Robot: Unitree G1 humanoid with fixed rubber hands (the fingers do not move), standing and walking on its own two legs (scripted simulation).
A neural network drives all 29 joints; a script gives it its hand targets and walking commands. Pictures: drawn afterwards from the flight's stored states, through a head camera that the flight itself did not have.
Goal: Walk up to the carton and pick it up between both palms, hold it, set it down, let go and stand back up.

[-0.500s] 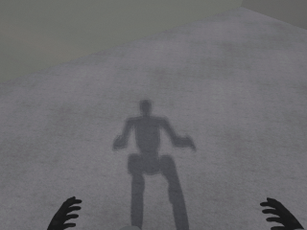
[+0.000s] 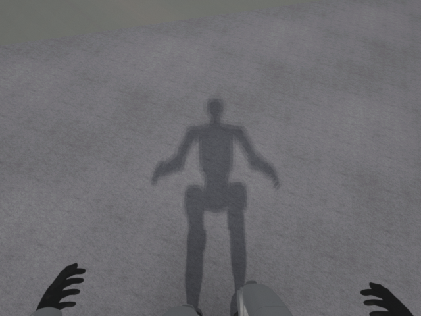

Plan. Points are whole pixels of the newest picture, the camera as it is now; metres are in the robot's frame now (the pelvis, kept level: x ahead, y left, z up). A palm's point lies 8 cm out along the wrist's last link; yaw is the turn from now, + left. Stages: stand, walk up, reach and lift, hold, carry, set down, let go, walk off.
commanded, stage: walk up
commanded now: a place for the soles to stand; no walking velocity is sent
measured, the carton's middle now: out of the picture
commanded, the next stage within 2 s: none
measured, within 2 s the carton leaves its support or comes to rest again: neither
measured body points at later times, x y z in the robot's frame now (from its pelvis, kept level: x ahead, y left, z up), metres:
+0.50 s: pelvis -0.08 +0.13 +0.00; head -0.05 +0.13 +0.45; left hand -0.02 +0.50 -0.07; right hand +0.13 -0.15 -0.08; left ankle -0.14 +0.34 -0.68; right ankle +0.04 -0.04 -0.73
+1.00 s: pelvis -0.17 +0.27 -0.01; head -0.14 +0.27 +0.44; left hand -0.25 +0.63 -0.07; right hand +0.09 +0.08 -0.11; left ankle -0.15 +0.37 -0.72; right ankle -0.08 +0.23 -0.73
